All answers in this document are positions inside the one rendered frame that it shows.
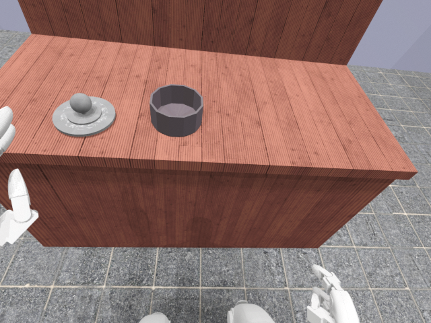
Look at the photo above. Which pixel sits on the knob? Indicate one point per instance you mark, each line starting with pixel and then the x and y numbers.
pixel 80 103

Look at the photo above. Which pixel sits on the right robot hand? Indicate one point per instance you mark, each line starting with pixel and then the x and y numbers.
pixel 336 308

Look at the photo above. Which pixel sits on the robot right shin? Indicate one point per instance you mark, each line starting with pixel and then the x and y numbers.
pixel 240 302

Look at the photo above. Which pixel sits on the table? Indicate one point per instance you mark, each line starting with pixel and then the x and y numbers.
pixel 290 147

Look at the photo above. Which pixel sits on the lid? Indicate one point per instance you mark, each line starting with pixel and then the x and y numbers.
pixel 97 119

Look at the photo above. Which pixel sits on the left robot hand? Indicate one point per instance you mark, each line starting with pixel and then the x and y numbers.
pixel 14 223

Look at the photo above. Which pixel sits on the robot right thigh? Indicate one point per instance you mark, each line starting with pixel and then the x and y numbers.
pixel 248 313

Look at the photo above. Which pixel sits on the pot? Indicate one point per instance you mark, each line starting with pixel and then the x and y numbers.
pixel 176 110

